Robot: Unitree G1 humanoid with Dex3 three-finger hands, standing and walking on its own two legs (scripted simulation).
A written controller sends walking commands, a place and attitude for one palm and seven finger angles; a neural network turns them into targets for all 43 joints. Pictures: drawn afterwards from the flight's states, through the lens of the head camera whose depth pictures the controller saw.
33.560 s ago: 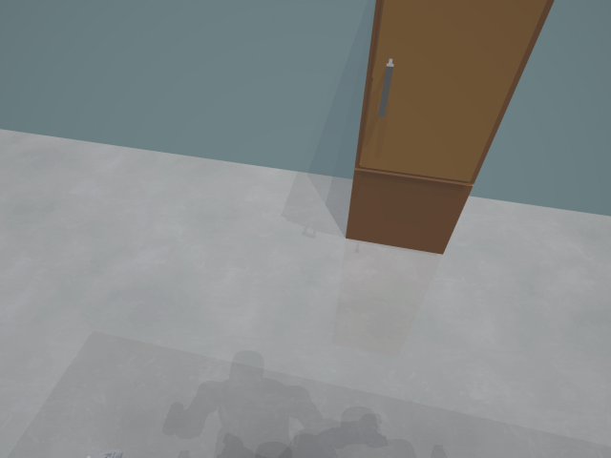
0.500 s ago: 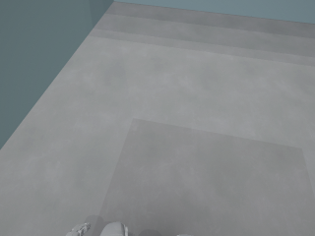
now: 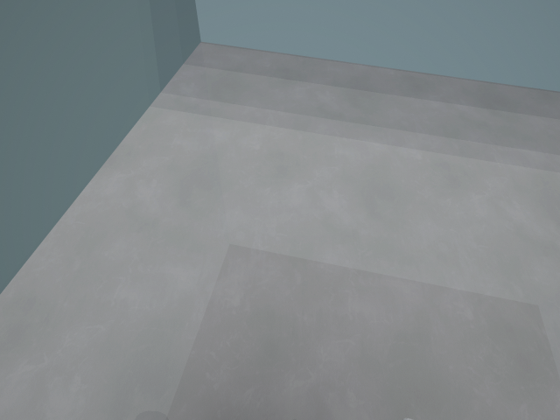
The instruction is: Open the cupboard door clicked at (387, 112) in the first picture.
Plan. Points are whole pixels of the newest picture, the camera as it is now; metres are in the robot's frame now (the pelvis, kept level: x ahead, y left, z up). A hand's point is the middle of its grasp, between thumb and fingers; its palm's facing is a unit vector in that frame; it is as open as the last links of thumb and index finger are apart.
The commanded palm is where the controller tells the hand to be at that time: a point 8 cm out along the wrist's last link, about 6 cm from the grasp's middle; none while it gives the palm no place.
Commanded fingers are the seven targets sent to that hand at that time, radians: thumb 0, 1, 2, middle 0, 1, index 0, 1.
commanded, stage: walk to a spot facing it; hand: left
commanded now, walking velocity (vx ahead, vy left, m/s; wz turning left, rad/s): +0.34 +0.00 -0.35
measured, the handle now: out of the picture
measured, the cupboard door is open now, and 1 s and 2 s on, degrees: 49 49 49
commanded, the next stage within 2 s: turn to face it in 0.14 s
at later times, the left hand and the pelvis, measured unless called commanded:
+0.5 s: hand (244, 306) +0.33 +0.10 -0.15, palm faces +0.01 -0.98 -0.20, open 7.2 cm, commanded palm none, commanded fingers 0.00 0.90 0.90 -0.20 -0.30 -0.20 -0.30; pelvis +0.22 -0.07 +0.01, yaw +1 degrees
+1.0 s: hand (221, 303) +0.33 +0.15 -0.15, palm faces +0.30 -0.91 -0.28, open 7.3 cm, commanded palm none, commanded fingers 0.00 0.90 0.90 -0.20 -0.30 -0.20 -0.30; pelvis +0.29 -0.09 +0.00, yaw +17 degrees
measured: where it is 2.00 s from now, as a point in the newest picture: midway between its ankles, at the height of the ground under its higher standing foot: (329, 386)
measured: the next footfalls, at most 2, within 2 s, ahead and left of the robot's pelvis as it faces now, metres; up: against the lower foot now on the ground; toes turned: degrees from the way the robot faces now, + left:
right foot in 0.28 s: +0.25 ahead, -0.16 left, +0.00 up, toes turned -12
left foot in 0.66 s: +0.38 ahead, +0.05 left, +0.00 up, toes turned +14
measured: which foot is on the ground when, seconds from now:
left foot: down 0.00-0.28, up 0.30-0.64, down 0.66-1.00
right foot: up 0.00-0.26, down 0.28-0.66, up 0.68-1.00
